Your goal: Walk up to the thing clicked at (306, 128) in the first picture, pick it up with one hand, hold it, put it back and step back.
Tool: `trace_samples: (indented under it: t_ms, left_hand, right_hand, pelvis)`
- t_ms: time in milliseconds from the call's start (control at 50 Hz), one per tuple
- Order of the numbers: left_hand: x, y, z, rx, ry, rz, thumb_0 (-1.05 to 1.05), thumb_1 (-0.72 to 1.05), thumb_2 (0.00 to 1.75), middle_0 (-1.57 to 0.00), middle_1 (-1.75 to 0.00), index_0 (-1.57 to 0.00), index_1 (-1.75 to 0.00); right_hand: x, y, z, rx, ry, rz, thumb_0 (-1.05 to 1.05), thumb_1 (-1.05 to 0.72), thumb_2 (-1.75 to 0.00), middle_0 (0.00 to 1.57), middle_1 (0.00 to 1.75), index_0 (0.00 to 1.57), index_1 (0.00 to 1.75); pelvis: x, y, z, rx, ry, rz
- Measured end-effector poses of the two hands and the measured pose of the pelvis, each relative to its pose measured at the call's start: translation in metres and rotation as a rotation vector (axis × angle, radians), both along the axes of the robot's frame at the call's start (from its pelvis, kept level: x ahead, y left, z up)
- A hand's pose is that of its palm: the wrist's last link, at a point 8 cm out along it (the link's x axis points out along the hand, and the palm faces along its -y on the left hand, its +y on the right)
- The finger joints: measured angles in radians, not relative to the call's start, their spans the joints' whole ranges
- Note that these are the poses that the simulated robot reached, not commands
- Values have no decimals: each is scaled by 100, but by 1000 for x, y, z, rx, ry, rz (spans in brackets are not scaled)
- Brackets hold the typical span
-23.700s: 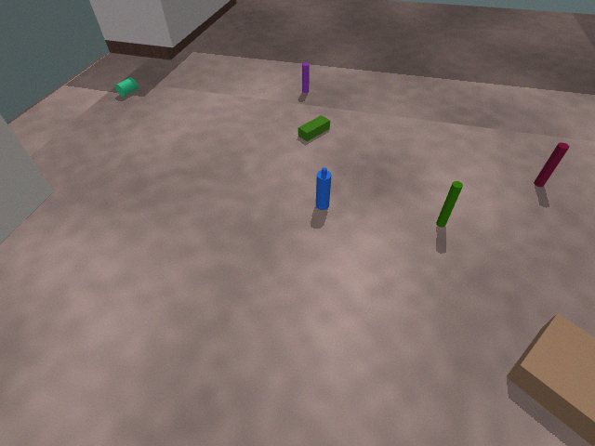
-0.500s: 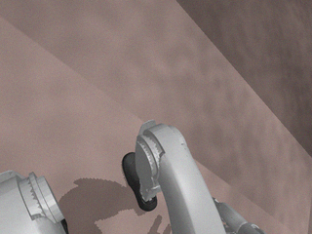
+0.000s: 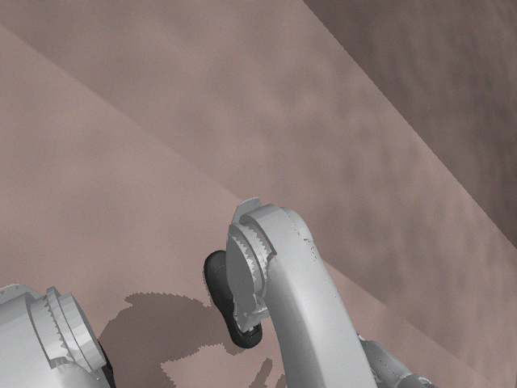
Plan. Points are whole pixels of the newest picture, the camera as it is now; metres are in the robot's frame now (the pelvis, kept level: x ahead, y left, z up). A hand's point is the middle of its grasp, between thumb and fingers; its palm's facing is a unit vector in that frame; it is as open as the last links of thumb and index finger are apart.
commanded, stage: settle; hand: left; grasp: from above
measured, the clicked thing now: out of the picture +0.46 +0.39 -0.27
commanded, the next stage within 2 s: lift in 0.76 s
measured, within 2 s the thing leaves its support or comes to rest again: leaves its support in 0.10 s
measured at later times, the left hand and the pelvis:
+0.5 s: hand out of the picture +0.45 +0.41 -0.17, palm faces -0.42 -0.13 -0.90, open 10.6 cm; pelvis +0.00 +0.00 +0.02, yaw +3 degrees
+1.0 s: hand out of the picture +0.44 +0.40 -0.11, palm faces -0.43 -0.13 -0.89, open 10.6 cm; pelvis -0.01 +0.00 +0.03, yaw +6 degrees
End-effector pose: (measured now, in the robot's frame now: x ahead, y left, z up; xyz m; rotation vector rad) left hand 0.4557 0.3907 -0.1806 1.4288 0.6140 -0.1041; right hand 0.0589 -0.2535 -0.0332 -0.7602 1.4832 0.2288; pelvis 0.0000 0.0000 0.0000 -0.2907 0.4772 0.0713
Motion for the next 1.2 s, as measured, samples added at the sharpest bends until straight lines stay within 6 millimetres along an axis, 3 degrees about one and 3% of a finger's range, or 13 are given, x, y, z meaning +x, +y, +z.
trace_samples:
  t_ms: [220, 620, 960, 1080, 1200]
  left_hand:
    - [6, 5, 18, 8, -40, 0, 0, -3, 60, -49, -82, -52, -76]
    - [-6, 17, 92, 27, 3, -28, 0, -4, 54, -55, -76, -58, -70]
    - [-6, 12, 126, 34, -1, -30, 0, -6, 56, -56, -78, -59, -72]
    - [-15, 9, 137, 9, 21, -13, 0, -6, 54, -57, -77, -60, -71]
    - [-28, 7, 160, -8, 18, -22, 0, -5, 53, -58, -75, -61, -68]
  right_hand:
    - [11, -6, 6, -19, -24, 4, 0, -90, -90, 20, 30, 21, 30]
    - [48, -7, -1, 26, -134, -71, 0, -90, -89, 20, 30, 21, 30]
    - [26, -13, -1, 4, -109, -164, 0, -91, -90, 20, 30, 21, 30]
    - [17, -16, 3, 6, -84, -206, 0, -92, -90, 20, 30, 21, 30]
    - [20, -16, 12, 5, -91, -235, 0, -92, -90, 20, 30, 21, 30]
  pelvis:
    - [0, 0, 4, -4, 17, 6]
    - [-3, -1, 22, 25, 85, 53]
    - [-8, -4, 32, 48, 107, 69]
    - [-9, -5, 42, 59, 124, 75]
    - [-10, -6, 57, 69, 140, 84]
